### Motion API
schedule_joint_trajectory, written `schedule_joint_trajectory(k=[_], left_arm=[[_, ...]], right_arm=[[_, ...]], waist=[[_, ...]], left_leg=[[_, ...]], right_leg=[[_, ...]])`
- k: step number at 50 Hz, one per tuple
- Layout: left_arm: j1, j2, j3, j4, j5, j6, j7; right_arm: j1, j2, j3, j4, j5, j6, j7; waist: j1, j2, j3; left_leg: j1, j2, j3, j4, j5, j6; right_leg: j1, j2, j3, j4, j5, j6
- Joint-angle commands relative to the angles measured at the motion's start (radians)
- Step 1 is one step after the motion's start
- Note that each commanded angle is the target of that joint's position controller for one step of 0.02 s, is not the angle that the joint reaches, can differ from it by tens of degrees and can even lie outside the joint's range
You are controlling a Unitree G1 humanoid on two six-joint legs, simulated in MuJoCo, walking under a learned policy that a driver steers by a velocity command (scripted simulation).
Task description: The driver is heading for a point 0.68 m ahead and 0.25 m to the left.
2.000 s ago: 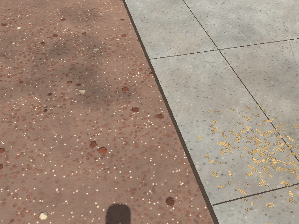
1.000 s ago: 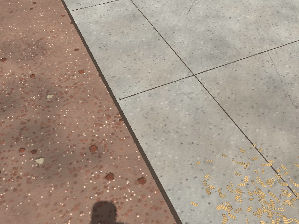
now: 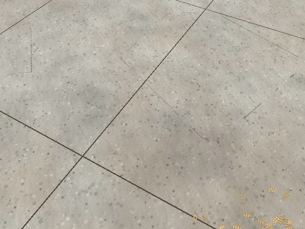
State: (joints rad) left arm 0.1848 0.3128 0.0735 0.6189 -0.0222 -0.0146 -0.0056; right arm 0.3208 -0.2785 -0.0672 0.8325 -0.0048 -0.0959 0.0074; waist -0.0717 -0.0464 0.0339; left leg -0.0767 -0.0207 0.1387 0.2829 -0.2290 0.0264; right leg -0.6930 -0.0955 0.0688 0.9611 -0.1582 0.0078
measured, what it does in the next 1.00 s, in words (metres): walks ahead, turning left: right foot, then left foot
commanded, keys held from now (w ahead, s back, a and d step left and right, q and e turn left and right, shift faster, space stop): w+q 0.78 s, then q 0.22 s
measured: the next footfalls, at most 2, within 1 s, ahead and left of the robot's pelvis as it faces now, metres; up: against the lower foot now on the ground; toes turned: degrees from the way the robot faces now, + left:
right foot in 0.20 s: +0.28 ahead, -0.15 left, +0.00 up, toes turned -1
left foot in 0.72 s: +0.52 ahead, +0.15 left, +0.00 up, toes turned +20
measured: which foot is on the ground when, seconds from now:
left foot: down 0.00-0.20, up 0.22-0.70, down 0.72-1.00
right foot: up 0.00-0.18, down 0.20-0.72, up 0.74-1.00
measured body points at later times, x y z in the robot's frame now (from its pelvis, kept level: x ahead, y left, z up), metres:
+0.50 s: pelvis +0.27 -0.05 +0.00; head +0.29 -0.05 +0.45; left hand +0.28 +0.24 -0.11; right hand +0.47 -0.30 -0.11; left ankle +0.36 +0.13 -0.67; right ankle +0.24 -0.15 -0.74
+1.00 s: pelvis +0.51 +0.07 +0.00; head +0.55 +0.11 +0.45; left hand +0.58 +0.40 -0.09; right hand +0.71 -0.16 -0.10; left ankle +0.48 +0.13 -0.74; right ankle +0.69 -0.05 -0.68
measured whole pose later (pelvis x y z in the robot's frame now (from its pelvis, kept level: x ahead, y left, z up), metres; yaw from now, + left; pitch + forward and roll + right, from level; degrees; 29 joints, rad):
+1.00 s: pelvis +0.51 +0.07 +0.00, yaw +27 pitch +2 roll -1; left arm 0.05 0.30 0.06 0.68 0.01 -0.08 0.02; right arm 0.27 -0.29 -0.08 0.74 0.01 -0.02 0.00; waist -0.05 -0.02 0.08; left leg -0.25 -0.10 -0.09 0.39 -0.17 0.09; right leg -0.65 -0.06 0.09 0.87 -0.21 0.07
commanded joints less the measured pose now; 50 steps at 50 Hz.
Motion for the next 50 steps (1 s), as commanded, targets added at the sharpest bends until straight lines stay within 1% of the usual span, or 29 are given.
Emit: schedule_joint_trajectory(k=[1, 4, 6, 8, 9, 10, 11, 12, 13, 15, 17, 19, 21, 25, 28, 31, 33, 34, 35, 36, 37, 38, 39, 40, 41, 42, 43, 46, 50], left_arm=[[-0.083, -0.008, -0.015, -0.083, 0.005, -0.029, -0.016], [-0.181, -0.007, -0.02, -0.112, 0.005, -0.047, -0.034], [-0.201, 0.019, -0.012, -0.125, 0.002, -0.055, -0.041], [-0.095, 0.069, 0.014, -0.1, 0.006, -0.061, -0.038], [0.05, 0.113, 0.039, -0.054, 0.012, -0.06, -0.03], [0.221, 0.179, 0.062, -0.021, 0.027, -0.054, -0.013], [0.26, 0.27, 0.073, -0.018, 0.045, -0.048, -0.002], [0.269, 0.183, 0.053, -0.024, 0.045, -0.05, -0.004], [0.216, 0.136, 0.035, -0.011, 0.035, -0.054, -0.005], [0.108, 0.07, 0.016, 0.005, 0.026, -0.065, -0.011], [0.046, 0.037, 0.013, 0.016, 0.033, -0.085, -0.014], [0.024, 0.043, 0.02, 0.038, 0.032, -0.102, -0.01], [0.026, 0.059, 0.028, 0.061, 0.038, -0.108, 0.0], [0.049, 0.095, 0.04, 0.091, 0.036, -0.1, 0.015], [0.096, 0.124, 0.051, 0.118, 0.023, -0.087, 0.021], [0.123, 0.145, 0.061, 0.142, 0.005, -0.067, 0.021], [0.113, 0.172, 0.069, 0.146, -0.003, -0.053, 0.023], [0.102, 0.187, 0.071, 0.144, -0.009, -0.044, 0.025], [0.083, 0.187, 0.069, 0.14, -0.016, -0.035, 0.026], [0.098, 0.16, 0.056, 0.132, -0.006, -0.037, 0.03], [0.165, 0.022, 0.015, 0.08, 0.04, -0.054, 0.026], [0.127, 0.039, 0.001, 0.058, 0.018, -0.095, 0.018], [0.01, 0.11, 0.018, 0.032, -0.024, -0.118, 0.008], [-0.018, 0.102, 0.013, 0.023, -0.022, -0.131, 0.011], [-0.013, 0.103, 0.017, 0.04, 0.009, -0.133, 0.022], [0.004, 0.123, 0.028, 0.049, 0.029, -0.123, 0.027], [0.017, 0.125, 0.032, 0.049, 0.035, -0.107, 0.027], [0.02, 0.067, 0.017, 0.045, 0.041, -0.071, 0.031], [-0.082, 0.036, -0.002, 0.024, 0.034, -0.059, 0.024]], right_arm=[[-0.043, -0.156, -0.028, -0.047, 0.012, -0.009, 0.001], [0.017, -0.188, -0.031, -0.012, 0.037, 0.009, 0.006], [0.037, -0.211, -0.035, 0.005, 0.044, 0.022, 0.006], [0.022, -0.231, -0.037, 0.014, 0.048, 0.032, 0.001], [0.018, -0.214, -0.029, 0.017, 0.047, 0.033, -0.002], [0.012, -0.156, -0.005, -0.005, 0.024, 0.026, -0.002], [0.125, -0.021, 0.036, -0.036, 0.011, 0.011, 0.004], [0.081, -0.122, 0.012, -0.017, 0.04, -0.001, 0.006], [0.007, -0.165, -0.006, -0.048, 0.062, -0.002, 0.007], [-0.051, -0.145, -0.008, -0.055, 0.038, 0.007, 0.001], [-0.003, -0.11, -0.01, -0.037, 0.039, 0.038, -0.001], [-0.012, -0.074, -0.006, -0.043, 0.039, 0.062, -0.003], [-0.058, -0.067, -0.007, -0.063, 0.033, 0.071, -0.004], [-0.166, -0.046, 0.003, -0.096, 0.027, 0.063, 0.021], [-0.268, -0.041, 0.011, -0.136, 0.025, 0.061, 0.039], [-0.324, -0.057, 0.007, -0.174, 0.026, 0.063, 0.053], [-0.301, -0.081, -0.006, -0.187, 0.025, 0.067, 0.058], [-0.238, -0.104, -0.02, -0.179, 0.027, 0.07, 0.056], [-0.101, -0.144, -0.047, -0.147, 0.032, 0.072, 0.05], [0.069, -0.22, -0.086, -0.1, 0.034, 0.08, 0.033], [0.084, -0.347, -0.111, -0.096, 0.04, 0.082, 0.016], [0.089, -0.321, -0.092, -0.145, 0.027, 0.06, 0.026], [0.071, -0.24, -0.07, -0.137, 0.021, 0.044, 0.033], [0.017, -0.21, -0.061, -0.141, 0.023, 0.033, 0.032], [-0.065, -0.175, -0.051, -0.155, 0.023, 0.031, 0.029], [-0.115, -0.144, -0.041, -0.173, 0.013, 0.032, 0.022], [-0.132, -0.142, -0.04, -0.186, 0.004, 0.036, 0.017], [-0.123, -0.182, -0.053, -0.178, 0.007, 0.041, -0.004], [-0.105, -0.187, -0.058, -0.168, 0.029, 0.079, -0.034]], waist=[[0.008, 0.095, 0.017], [-0.014, 0.096, 0.051], [0.001, 0.117, 0.052], [0.086, 0.142, -0.02], [0.165, 0.133, -0.114], [0.237, 0.084, -0.257], [0.168, -0.19, -0.412], [0.214, -0.133, -0.453], [0.199, -0.116, -0.279], [0.135, -0.064, -0.128], [0.076, -0.071, -0.085], [0.053, -0.039, -0.041], [0.053, -0.019, -0.006], [0.085, -0.004, 0.028], [0.125, 0.015, 0.06], [0.133, 0.008, 0.073], [0.102, -0.017, 0.033], [0.06, -0.033, -0.018], [-0.022, -0.022, -0.09], [-0.095, 0.024, -0.182], [-0.005, 0.304, -0.228], [-0.024, 0.246, -0.41], [-0.06, 0.15, -0.302], [-0.026, 0.124, -0.193], [0.025, 0.069, -0.128], [0.062, 0.075, -0.106], [0.084, 0.083, -0.105], [0.102, 0.071, -0.107], [0.066, 0.135, -0.136]], left_leg=[[-0.013, 0.244, -0.12, -0.135, 0.303, 0.158], [0.035, 0.265, -0.143, -0.123, 0.324, 0.164], [0.093, 0.296, -0.17, -0.082, 0.395, 0.154], [0.104, 0.284, -0.157, 0.054, 0.615, 0.121], [0.042, 0.238, -0.122, 0.22, 0.683, 0.092], [-0.163, 0.189, -0.097, 0.484, 0.442, 0.048], [-0.528, 0.024, -0.108, 0.849, -0.27, -0.019], [-0.607, 0.032, -0.258, 0.992, -0.36, -0.019], [-0.689, 0.074, -0.248, 1.024, -0.294, -0.013], [-0.647, 0.141, -0.222, 0.945, -0.149, -0.017], [-0.538, 0.166, -0.232, 0.907, -0.072, -0.026], [-0.539, 0.17, -0.236, 0.872, -0.035, -0.039], [-0.588, 0.172, -0.249, 0.801, 0.04, -0.049], [-0.581, 0.156, -0.205, 0.563, 0.241, -0.042], [-0.586, 0.143, -0.155, 0.445, 0.259, -0.019], [-0.607, 0.126, -0.118, 0.383, 0.17, 0.019], [-0.526, 0.074, -0.063, 0.37, 0.072, 0.056], [-0.43, 0.03, -0.03, 0.371, 0.024, 0.079], [-0.244, -0.023, -0.005, 0.319, 0.048, 0.112], [0.048, -0.028, -0.073, 0.289, 0.094, 0.152], [0.355, 0.231, -0.586, 0.221, 0.009, 0.31], [0.48, 0.361, -1.014, 0.034, -0.166, 0.424], [0.434, 0.342, -0.896, -0.011, -0.127, 0.36], [0.299, 0.305, -0.753, 0.006, 0.032, 0.326], [0.151, 0.262, -0.63, 0.03, 0.242, 0.29], [0.037, 0.235, -0.537, 0.034, 0.445, 0.274], [-0.036, 0.22, -0.494, 0.032, 0.571, 0.27], [-0.141, 0.175, -0.392, 0.031, 0.763, 0.261], [-0.183, 0.099, -0.338, 0.074, 0.654, 0.183]], right_leg=[[0.031, 0.004, -0.02, -0.185, 0.125, -0.01], [0.065, 0.024, -0.08, -0.321, 0.118, -0.023], [0.094, 0.044, -0.08, -0.386, 0.057, -0.04], [0.285, 0.088, -0.101, -0.461, 0.041, -0.073], [0.513, 0.108, -0.115, -0.489, 0.092, -0.1], [0.827, -0.038, 0.022, -0.429, 0.142, -0.151], [1.129, -0.327, 0.483, -0.5, 0.011, -0.296], [1.085, -0.338, 0.61, -0.596, -0.077, -0.309], [0.975, -0.301, 0.444, -0.616, -0.055, -0.27], [0.738, -0.218, 0.236, -0.679, 0.035, -0.228], [0.6, -0.186, 0.123, -0.76, 0.081, -0.216], [0.545, -0.19, 0.044, -0.813, 0.141, -0.221], [0.547, -0.187, -0.029, -0.836, 0.172, -0.214], [0.575, -0.156, -0.17, -0.849, 0.188, -0.184], [0.638, -0.18, -0.22, -0.842, 0.191, -0.173], [0.743, -0.207, -0.249, -0.784, 0.26, -0.153], [0.785, -0.21, -0.276, -0.674, 0.544, -0.132], [0.789, -0.202, -0.291, -0.563, 0.716, -0.118], [0.744, -0.17, -0.321, -0.373, 0.795, -0.09], [0.568, -0.128, -0.331, -0.11, 0.639, -0.044], [0.123, 0.036, -0.301, 0.268, -0.209, 0.034], [-0.041, 0.143, -0.028, 0.441, -0.471, 0.037], [-0.141, 0.087, 0.028, 0.446, -0.384, 0.012], [-0.135, 0.049, 0.019, 0.375, -0.306, -0.005], [-0.068, 0.012, 0.018, 0.292, -0.253, 0.0], [0.02, -0.009, 0.018, 0.242, -0.229, 0.007], [0.083, -0.01, 0.015, 0.219, -0.223, 0.017], [0.134, 0.026, -0.021, 0.071, -0.155, 0.056], [0.217, 0.098, -0.032, -0.208, 0.087, 0.076]])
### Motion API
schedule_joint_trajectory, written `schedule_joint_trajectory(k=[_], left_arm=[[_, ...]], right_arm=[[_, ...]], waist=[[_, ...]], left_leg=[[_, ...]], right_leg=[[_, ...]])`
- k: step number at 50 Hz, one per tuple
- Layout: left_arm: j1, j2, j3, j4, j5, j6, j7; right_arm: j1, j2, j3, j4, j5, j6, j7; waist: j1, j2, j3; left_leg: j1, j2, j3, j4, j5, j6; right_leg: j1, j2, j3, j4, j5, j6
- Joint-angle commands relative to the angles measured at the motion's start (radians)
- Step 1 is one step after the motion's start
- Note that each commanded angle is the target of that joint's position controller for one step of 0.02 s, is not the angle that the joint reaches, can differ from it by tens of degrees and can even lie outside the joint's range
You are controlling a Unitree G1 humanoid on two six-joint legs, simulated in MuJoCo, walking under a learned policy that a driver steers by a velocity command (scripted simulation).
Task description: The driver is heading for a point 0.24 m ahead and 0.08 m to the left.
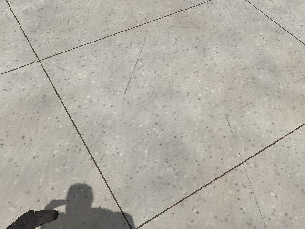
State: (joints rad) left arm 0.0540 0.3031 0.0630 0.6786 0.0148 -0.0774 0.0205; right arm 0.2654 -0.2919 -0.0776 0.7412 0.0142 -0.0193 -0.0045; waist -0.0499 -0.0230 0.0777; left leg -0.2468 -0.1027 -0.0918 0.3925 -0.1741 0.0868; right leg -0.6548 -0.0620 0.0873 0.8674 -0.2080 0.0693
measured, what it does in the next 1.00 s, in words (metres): walks ahead: right foot, then left foot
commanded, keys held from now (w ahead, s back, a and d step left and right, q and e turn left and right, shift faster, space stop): no key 1.00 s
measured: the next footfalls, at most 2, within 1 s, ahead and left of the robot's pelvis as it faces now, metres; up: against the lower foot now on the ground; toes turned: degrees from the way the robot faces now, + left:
right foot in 0.16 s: +0.24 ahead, -0.13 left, +0.00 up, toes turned +7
left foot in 0.46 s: +0.13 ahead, +0.11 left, +0.00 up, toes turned +3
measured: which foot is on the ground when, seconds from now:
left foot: down 0.00-0.18, up 0.20-0.44, down 0.46-1.00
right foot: up 0.00-0.14, down 0.16-1.00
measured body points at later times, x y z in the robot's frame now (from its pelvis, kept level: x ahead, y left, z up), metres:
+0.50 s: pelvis +0.12 -0.03 -0.01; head +0.14 -0.02 +0.44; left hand +0.23 +0.23 -0.13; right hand +0.26 -0.29 -0.13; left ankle +0.09 +0.11 -0.75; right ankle +0.20 -0.14 -0.74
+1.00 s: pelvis +0.15 +0.00 -0.01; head +0.16 +0.00 +0.44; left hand +0.23 +0.27 -0.15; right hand +0.25 -0.25 -0.15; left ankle +0.09 +0.11 -0.74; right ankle +0.20 -0.14 -0.74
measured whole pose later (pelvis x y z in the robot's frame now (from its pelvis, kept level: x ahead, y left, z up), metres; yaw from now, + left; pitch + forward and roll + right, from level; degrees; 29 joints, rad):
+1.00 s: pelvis +0.15 +0.00 -0.01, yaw +6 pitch -2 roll +0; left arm 0.12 0.24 0.04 0.98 0.00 0.01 0.03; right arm 0.24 -0.22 -0.03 0.93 -0.01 -0.01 -0.03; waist 0.01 0.00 0.04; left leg -0.13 -0.01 -0.05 0.52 -0.36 0.00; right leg -0.27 -0.01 0.03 0.52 -0.23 0.02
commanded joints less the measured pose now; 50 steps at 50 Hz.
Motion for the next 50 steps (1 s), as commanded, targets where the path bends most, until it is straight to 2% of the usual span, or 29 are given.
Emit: schedule_joint_trajectory(k=[1, 4, 6, 7, 8, 9, 10, 11, 12, 13, 14, 16, 18, 21, 22, 23, 24, 25, 26, 28, 31, 39, 50], left_arm=[[0.028, 0.049, 0.007, -0.036, -0.008, 0.005, -0.009], [-0.011, 0.068, 0.011, -0.041, -0.01, 0.002, -0.026], [0.004, 0.091, 0.021, -0.04, -0.002, -0.007, -0.031], [0.031, 0.09, 0.023, -0.034, 0.003, -0.015, -0.032], [0.053, 0.101, 0.026, -0.032, 0.015, -0.025, -0.028], [0.074, 0.155, 0.031, -0.043, 0.036, -0.029, -0.021], [0.101, 0.147, 0.029, -0.029, 0.05, -0.015, -0.019], [0.128, 0.065, 0.008, -0.014, 0.018, -0.005, -0.024], [0.11, 0.046, -0.001, -0.015, 0.002, 0.002, -0.029], [0.087, 0.054, -0.002, -0.011, 0.002, 0.012, -0.032], [0.048, 0.061, -0.003, -0.013, 0.0, 0.02, -0.034], [-0.012, 0.07, -0.002, -0.009, 0.008, 0.037, -0.032], [-0.001, 0.07, 0.001, 0.005, 0.007, 0.049, -0.027], [0.018, 0.068, -0.003, 0.025, -0.009, 0.057, -0.02], [0.044, 0.054, -0.01, 0.037, -0.011, 0.055, -0.02], [0.057, 0.041, -0.016, 0.045, -0.003, 0.049, -0.024], [0.075, 0.043, -0.013, 0.042, 0.005, 0.044, -0.029], [0.034, 0.042, -0.015, 0.045, 0.013, 0.042, -0.028], [0.02, 0.034, -0.015, 0.046, 0.009, 0.042, -0.027], [0.042, 0.029, -0.015, 0.066, 0.002, 0.046, -0.019], [0.062, 0.03, -0.012, 0.094, -0.003, 0.048, -0.014], [0.064, 0.039, -0.005, 0.173, -0.011, 0.064, -0.005], [0.055, 0.047, -0.001, 0.279, -0.015, 0.083, 0.013]], right_arm=[[-0.043, -0.166, -0.044, -0.074, 0.009, 0.011, -0.027], [-0.015, -0.146, -0.035, -0.063, 0.001, 0.022, -0.031], [-0.025, -0.132, -0.027, -0.063, -0.006, 0.021, -0.03], [-0.048, -0.121, -0.022, -0.067, -0.005, 0.02, -0.03], [-0.045, -0.098, -0.014, -0.07, -0.008, 0.015, -0.029], [0.003, -0.057, 0.001, -0.082, -0.03, 0.004, -0.027], [0.127, -0.044, 0.009, -0.062, -0.018, 0.002, -0.027], [0.13, -0.108, 0.0, -0.05, -0.017, 0.014, -0.025], [0.063, -0.15, -0.015, -0.052, -0.009, 0.033, -0.028], [0.019, -0.143, -0.018, -0.049, -0.007, 0.054, -0.033], [0.002, -0.137, -0.018, -0.05, -0.01, 0.07, -0.035], [0.004, -0.084, -0.004, -0.037, -0.007, 0.081, -0.032], [0.0, -0.045, 0.009, -0.019, -0.012, 0.071, -0.029], [0.026, -0.048, 0.006, 0.018, -0.015, 0.062, -0.021], [0.008, -0.06, 0.006, 0.014, -0.026, 0.061, -0.02], [-0.018, -0.094, 0.003, -0.004, -0.039, 0.06, -0.022], [-0.039, -0.139, -0.008, 0.006, -0.033, 0.061, -0.023], [-0.045, -0.093, 0.0, 0.01, -0.032, 0.053, -0.019], [-0.053, -0.065, 0.01, 0.015, -0.037, 0.042, -0.018], [-0.061, -0.064, 0.013, 0.022, -0.036, 0.021, -0.019], [-0.024, -0.065, 0.015, 0.044, -0.027, 0.004, -0.021], [0.006, -0.053, 0.021, 0.091, -0.021, 0.004, -0.025], [0.012, -0.04, 0.029, 0.169, -0.02, 0.002, -0.025]], waist=[[0.032, 0.122, -0.187], [0.005, 0.134, -0.184], [0.018, 0.144, -0.173], [0.044, 0.146, -0.166], [0.058, 0.124, -0.176], [0.033, 0.001, -0.251], [-0.001, -0.202, -0.328], [0.016, -0.185, -0.348], [0.039, -0.111, -0.289], [0.04, -0.075, -0.249], [0.033, -0.069, -0.2], [0.008, -0.114, -0.151], [0.027, -0.145, -0.166], [0.015, -0.125, -0.193], [0.021, -0.104, -0.185], [0.035, -0.053, -0.167], [0.081, 0.061, -0.124], [0.058, 0.078, -0.101], [0.06, 0.085, -0.087], [0.068, 0.1, -0.075], [0.062, 0.074, -0.087], [0.054, 0.033, -0.09], [0.056, 0.033, -0.081]], left_leg=[[0.0, 0.183, -0.112, -0.027, 0.546, 0.11], [0.057, 0.218, -0.178, 0.023, 0.437, 0.097], [0.093, 0.24, -0.235, 0.084, 0.402, 0.088], [0.094, 0.226, -0.242, 0.127, 0.377, 0.071], [0.075, 0.177, -0.23, 0.19, 0.332, 0.036], [-0.004, 0.098, -0.174, 0.338, 0.127, -0.009], [-0.168, -0.002, -0.1, 0.53, -0.393, -0.078], [-0.216, 0.038, -0.104, 0.625, -0.545, -0.12], [-0.241, 0.063, -0.101, 0.691, -0.514, -0.144], [-0.255, 0.075, -0.082, 0.716, -0.47, -0.162], [-0.249, 0.094, -0.073, 0.689, -0.429, -0.171], [-0.136, 0.115, -0.016, 0.506, -0.369, -0.176], [-0.046, 0.108, 0.03, 0.347, -0.299, -0.171], [0.088, 0.096, 0.068, 0.094, -0.054, -0.133], [0.126, 0.11, 0.049, 0.05, -0.004, -0.112], [0.144, 0.177, -0.021, 0.041, 0.029, -0.08], [0.045, 0.193, -0.046, 0.058, -0.1, -0.037], [-0.048, 0.178, -0.044, 0.027, -0.235, -0.027], [-0.088, 0.176, -0.046, 0.002, -0.26, -0.039], [-0.096, 0.169, -0.039, 0.0, -0.178, -0.064], [-0.063, 0.161, -0.028, 0.029, -0.068, -0.074], [-0.02, 0.145, -0.008, 0.043, 0.052, -0.072], [0.008, 0.131, 0.016, 0.019, 0.091, -0.073]], right_leg=[[0.192, 0.072, -0.049, -0.169, 0.183, 0.015], [0.21, 0.075, -0.029, -0.267, 0.204, 0.002], [0.232, 0.07, -0.021, -0.325, 0.166, -0.032], [0.279, 0.067, -0.031, -0.397, 0.212, -0.057], [0.373, 0.032, -0.016, -0.468, 0.386, -0.09], [0.548, -0.12, 0.115, -0.422, 0.758, -0.157], [0.721, -0.299, 0.334, -0.409, 0.943, -0.346], [0.699, -0.348, 0.457, -0.451, 0.741, -0.395], [0.653, -0.3, 0.418, -0.47, 0.544, -0.366], [0.603, -0.254, 0.363, -0.49, 0.393, -0.328], [0.534, -0.229, 0.32, -0.519, 0.274, -0.305], [0.402, -0.141, 0.199, -0.564, 0.145, -0.252], [0.394, -0.104, 0.135, -0.558, 0.149, -0.248], [0.388, -0.095, 0.111, -0.53, 0.039, -0.231], [0.355, -0.08, 0.105, -0.533, -0.05, -0.191], [0.31, -0.059, 0.082, -0.512, -0.137, -0.143], [0.319, 0.009, 0.006, -0.5, -0.184, -0.102], [0.388, 0.032, -0.029, -0.458, -0.135, -0.075], [0.427, 0.033, -0.033, -0.431, -0.082, -0.074], [0.449, 0.031, -0.035, -0.402, 0.008, -0.088], [0.465, 0.029, -0.035, -0.386, 0.112, -0.095], [0.497, 0.026, -0.034, -0.374, 0.218, -0.084], [0.521, 0.026, -0.035, -0.387, 0.224, -0.078]])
